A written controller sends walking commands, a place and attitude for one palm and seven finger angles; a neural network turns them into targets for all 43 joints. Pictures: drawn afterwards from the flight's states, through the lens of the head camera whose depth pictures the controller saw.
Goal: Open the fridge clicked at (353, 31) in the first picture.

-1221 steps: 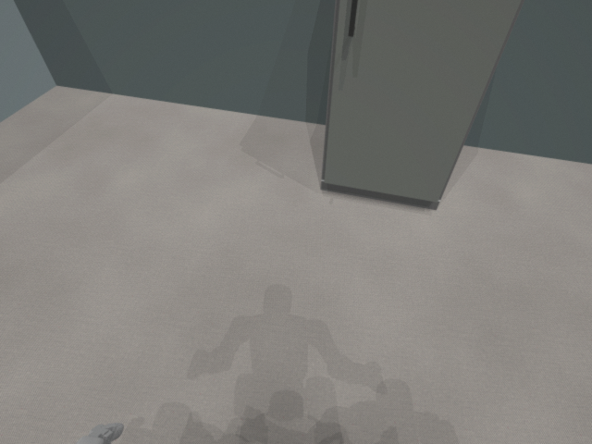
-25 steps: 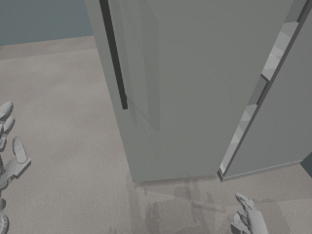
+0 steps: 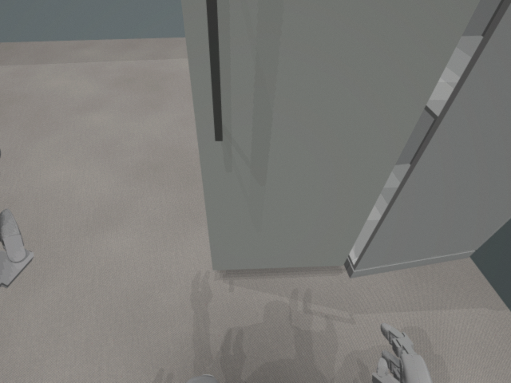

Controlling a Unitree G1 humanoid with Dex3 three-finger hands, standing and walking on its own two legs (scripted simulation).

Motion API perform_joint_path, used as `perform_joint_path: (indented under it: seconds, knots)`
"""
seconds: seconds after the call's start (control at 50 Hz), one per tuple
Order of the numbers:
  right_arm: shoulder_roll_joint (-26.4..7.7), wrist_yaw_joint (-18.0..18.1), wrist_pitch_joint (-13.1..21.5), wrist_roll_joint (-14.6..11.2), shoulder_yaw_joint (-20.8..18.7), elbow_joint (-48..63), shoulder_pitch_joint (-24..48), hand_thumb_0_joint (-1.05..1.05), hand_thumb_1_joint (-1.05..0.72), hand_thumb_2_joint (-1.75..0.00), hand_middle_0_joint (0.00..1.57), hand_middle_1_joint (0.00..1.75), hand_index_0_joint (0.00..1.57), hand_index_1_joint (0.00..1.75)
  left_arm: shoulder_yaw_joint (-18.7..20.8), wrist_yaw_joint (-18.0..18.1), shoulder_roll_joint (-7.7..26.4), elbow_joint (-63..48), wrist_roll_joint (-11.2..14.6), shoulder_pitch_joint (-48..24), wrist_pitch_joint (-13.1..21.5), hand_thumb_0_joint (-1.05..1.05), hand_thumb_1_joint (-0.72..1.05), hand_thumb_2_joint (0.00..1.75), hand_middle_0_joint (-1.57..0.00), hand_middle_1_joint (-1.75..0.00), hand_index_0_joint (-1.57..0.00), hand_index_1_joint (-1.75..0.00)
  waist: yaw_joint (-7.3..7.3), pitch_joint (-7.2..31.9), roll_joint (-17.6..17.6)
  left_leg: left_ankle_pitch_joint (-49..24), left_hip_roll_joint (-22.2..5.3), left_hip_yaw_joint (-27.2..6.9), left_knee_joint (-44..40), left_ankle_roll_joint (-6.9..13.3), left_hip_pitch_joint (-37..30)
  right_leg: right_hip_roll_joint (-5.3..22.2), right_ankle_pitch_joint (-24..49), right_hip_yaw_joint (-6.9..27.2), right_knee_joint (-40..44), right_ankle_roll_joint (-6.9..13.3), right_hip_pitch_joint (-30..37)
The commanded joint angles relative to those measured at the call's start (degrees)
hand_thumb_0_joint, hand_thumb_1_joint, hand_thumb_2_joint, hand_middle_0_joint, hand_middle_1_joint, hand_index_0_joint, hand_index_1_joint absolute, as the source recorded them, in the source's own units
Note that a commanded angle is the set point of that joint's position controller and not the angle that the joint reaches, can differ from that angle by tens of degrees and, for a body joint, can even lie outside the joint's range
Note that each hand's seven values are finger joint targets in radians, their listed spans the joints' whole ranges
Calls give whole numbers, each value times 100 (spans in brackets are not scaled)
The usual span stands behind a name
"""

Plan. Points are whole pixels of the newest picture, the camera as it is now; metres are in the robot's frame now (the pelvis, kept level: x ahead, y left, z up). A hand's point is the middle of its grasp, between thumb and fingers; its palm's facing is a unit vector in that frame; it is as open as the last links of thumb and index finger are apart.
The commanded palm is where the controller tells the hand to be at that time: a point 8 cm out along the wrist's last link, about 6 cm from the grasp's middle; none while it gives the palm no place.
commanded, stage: step back with the hand held close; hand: left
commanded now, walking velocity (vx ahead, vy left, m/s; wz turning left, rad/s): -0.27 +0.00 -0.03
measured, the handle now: (213, 22) +0.61 +0.12 +0.28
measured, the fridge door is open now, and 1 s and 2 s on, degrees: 82 82 82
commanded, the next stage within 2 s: stop stepping back and stand still in 0.30 s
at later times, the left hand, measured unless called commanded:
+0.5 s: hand out of the picture +0.08 +0.23 +0.19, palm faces +0.50 -0.78 -0.38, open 7.4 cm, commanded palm +0.02 +0.26 +0.19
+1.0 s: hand out of the picture +0.03 +0.21 +0.19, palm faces +0.38 -0.82 -0.42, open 7.4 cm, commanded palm -0.03 +0.25 +0.19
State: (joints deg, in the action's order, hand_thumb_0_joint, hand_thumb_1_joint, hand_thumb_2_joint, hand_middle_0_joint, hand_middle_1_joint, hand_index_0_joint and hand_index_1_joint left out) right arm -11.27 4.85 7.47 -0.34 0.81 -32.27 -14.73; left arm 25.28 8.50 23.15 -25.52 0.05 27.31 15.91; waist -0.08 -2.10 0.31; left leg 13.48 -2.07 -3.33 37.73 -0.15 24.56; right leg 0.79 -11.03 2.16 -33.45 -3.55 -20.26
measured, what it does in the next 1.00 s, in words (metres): walks backwards: left foot, then right foot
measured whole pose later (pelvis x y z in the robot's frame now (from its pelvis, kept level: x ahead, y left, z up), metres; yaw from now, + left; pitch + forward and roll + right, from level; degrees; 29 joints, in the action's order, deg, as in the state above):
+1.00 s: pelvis -0.19 -0.04 +0.01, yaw -4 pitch -1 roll -1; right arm -11.1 4.3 7.9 1.8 0.6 -36.6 -17.0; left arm 23.3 9.6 23.2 -26.6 0.8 30.5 12.9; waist 2.4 2.9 -1.4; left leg 11.7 -0.4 3.4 29.4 1.7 18.7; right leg -1.2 -20.3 -2.1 -30.0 1.6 -11.2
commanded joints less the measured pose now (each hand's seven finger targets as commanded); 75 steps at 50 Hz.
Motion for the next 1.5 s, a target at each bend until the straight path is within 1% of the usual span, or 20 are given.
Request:
perform_joint_path:
  seconds: [0.0, 0.14, 0.2, 0.24, 0.26, 0.32, 0.44, 0.48, 0.52, 0.54, 0.62, 0.7, 0.76, 0.82, 0.94, 0.98, 1.06, 1.22, 1.36, 1.48]
  knots:
    - [-888, 48, 504, -26, -349, 867, 597, 0, -90, -90, 20, 30, 20, 30, 716, 128, 1019, -1338, -23, -546, 537, 0, 90, 90, -20, -30, -20, -30, -76, 444, 1217, 3188, -489, -291, -1965, 548, 2286, -462, -377, -118, -570, 132, 1981]
    - [-547, -151, 383, 155, -342, 291, 455, 0, -90, -90, 20, 30, 20, 30, 677, 188, 1234, -1175, 163, -641, 477, 0, 90, 90, -20, -30, -20, -30, 49, 478, -1402, 1195, 340, 739, 1907, -173, -1106, 1279, -2852, 1706, 2262, 1058, -2159]
    - [-658, -68, 387, 62, -283, 341, 421, 0, -90, -90, 20, 30, 20, 30, 454, 146, 1110, -1097, 213, -1223, 436, 0, 90, 90, -20, -30, -20, -30, 188, 77, -806, 1435, 93, 319, -184, 44, -1244, 519, -2554, 687, 1294, 497, -2326]
    - [-1005, 68, 558, -12, -304, 514, 605, 0, -90, -90, 20, 30, 20, 30, 537, 188, 892, -1006, 203, -1134, 517, 0, 90, 90, -20, -30, -20, -30, 71, 21, 1693, 3180, -1687, -1703, -2812, 825, 1240, -599, -1470, -213, -2092, 29, -356]
    - [-753, 114, 611, 36, -351, 549, 624, 0, -90, -90, 20, 30, 20, 30, 652, 235, 1095, -966, 154, -1324, 512, 0, 90, 90, -20, -30, -20, -30, 20, 97, 1551, 2445, -2147, -2093, -2940, 1113, 1529, -565, -1586, 58, -3567, 61, -179]
    - [-851, -106, 704, -9, -645, 374, 711, 0, -90, -90, 20, 30, 20, 30, 699, 124, 1010, -903, 329, -821, 579, 0, 90, 90, -20, -30, -20, -30, -107, 1130, 870, 1557, -1923, -838, -2177, 1041, 317, -531, -1847, 153, -4254, 118, -324]
    - [-745, -247, 766, -1, -396, 505, 610, 0, -90, -90, 20, 30, 20, 30, 479, 145, 936, -1730, 304, -541, 420, 0, 90, 90, -20, -30, -20, -30, -73, 901, 1558, 2330, -1163, -21, -2094, 292, 77, -468, -1895, -782, -317, 385, 797]
    - [-611, -248, 675, 32, -326, 483, 497, 0, -90, -90, 20, 30, 20, 30, 635, 112, 1163, -1723, 197, -639, 375, 0, 90, 90, -20, -30, -20, -30, -42, 645, 656, 1735, -338, 806, -668, -102, -187, 96, -1700, -143, 1347, 744, 441]
    - [-537, -224, 546, 109, -189, 437, 718, 0, -90, -90, 20, 30, 20, 30, 1038, 208, 1902, -1679, 202, -960, 450, 0, 90, 90, -20, -30, -20, -30, -128, 457, -1028, 936, 66, 559, 2050, -232, 373, 1981, -734, 2447, 2259, 1548, -176]
    - [-530, -193, 522, 158, -75, 346, 619, 0, -90, -90, 20, 30, 20, 30, 1154, 281, 1892, -1255, 189, -764, 483, 0, 90, 90, -20, -30, -20, -30, -61, 654, -519, 909, -3, 486, 2311, -211, 844, 2002, 1057, 1860, 1837, 1556, 505]
    - [-534, -118, 295, 59, -145, 318, 636, 0, -90, -90, 20, 30, 20, 30, 873, 239, 1228, -547, 217, 178, 138, 0, 90, 90, -20, -30, -20, -30, 16, 656, -593, 542, 44, 568, 1008, -59, 664, 1273, 2863, 885, 784, 1128, 1327]
    - [-722, -102, 289, 13, -265, 274, 593, 0, -90, -90, 20, 30, 20, 30, 467, 200, 904, -282, 234, -208, 55, 0, 90, 90, -20, -30, -20, -30, 101, 670, -478, -357, 145, 688, -1165, 163, -991, 802, 1559, 389, 518, 615, 833]
    - [-998, -54, 328, -78, -395, 500, 650, 0, -90, -90, 20, 30, 20, 30, 408, 187, 1007, -668, 265, -149, 81, 0, 90, 90, -20, -30, -20, -30, -28, 709, 349, -400, -721, -419, -1475, 532, -1422, 133, -242, 186, 366, 303, 285]
    - [-900, -32, 337, 117, -289, 438, 701, 0, -90, -90, 20, 30, 20, 30, 503, 196, 1170, -1501, 194, -269, 148, 0, 90, 90, -20, -30, -20, -30, 75, 540, 1140, 923, -1076, -1263, -2507, 490, -825, -167, -1060, -335, -131, 318, 491]
    - [-851, 3, 328, 193, -322, 464, 595, 0, -90, -90, 20, 30, 20, 30, 661, 268, 1133, -1389, 109, -46, 74, 0, 90, 90, -20, -30, -20, -30, 61, 506, 1424, 2716, -617, -341, -2580, 198, 278, -276, -1355, -564, 549, 579, 1490]
    - [-806, 3, 221, 184, -336, 473, 563, 0, -90, -90, 20, 30, 20, 30, 712, 266, 1099, -999, 152, 259, -10, 0, 90, 90, -20, -30, -20, -30, 68, 539, 806, 2458, -344, -30, -1910, 153, 244, -52, -1699, -157, 905, 764, 1303]
    - [-780, -80, 12, 154, -372, 330, 519, 0, -90, -90, 20, 30, 20, 30, 584, 265, 980, -478, 203, 47, -79, 0, 90, 90, -20, -30, -20, -30, -14, 146, -1092, 961, 151, 449, 1532, -6, 887, 1801, -2608, 2736, 2382, 1767, 669]
    - [-654, 15, 175, 119, -223, 262, 737, 0, -90, -90, 20, 30, 20, 30, -17, 227, 866, -565, 55, -1248, -10, 0, 90, 90, -20, -30, -20, -30, -19, -13, -715, 215, 163, 886, -567, 151, -981, 981, -668, 601, 1534, 986, 73]
    - [-726, -17, 344, 91, -249, 493, 682, 0, -90, -90, 20, 30, 20, 30, 660, 180, 1239, -1791, 147, -501, 160, 0, 90, 90, -20, -30, -20, -30, -100, 643, 1447, -547, -867, -450, -1881, 425, -1211, -80, -512, -424, 135, 276, 593]
    - [-708, -91, 337, 26, -251, 496, 505, 0, -90, -90, 20, 30, 20, 30, 575, 172, 883, -1127, 225, 260, 82, 0, 90, 90, -20, -30, -20, -30, -8, 1162, 628, -1588, -564, 280, -1229, 125, -1309, 52, 972, -190, 654, 376, 1175]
